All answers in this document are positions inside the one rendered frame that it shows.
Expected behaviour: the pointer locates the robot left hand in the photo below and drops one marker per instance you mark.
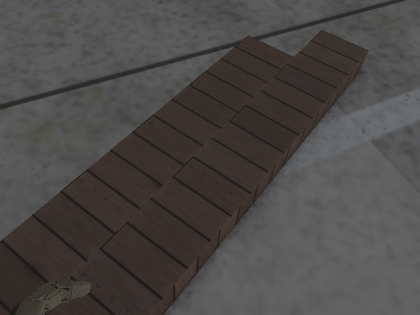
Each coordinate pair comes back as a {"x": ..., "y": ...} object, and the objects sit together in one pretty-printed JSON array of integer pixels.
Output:
[{"x": 50, "y": 295}]

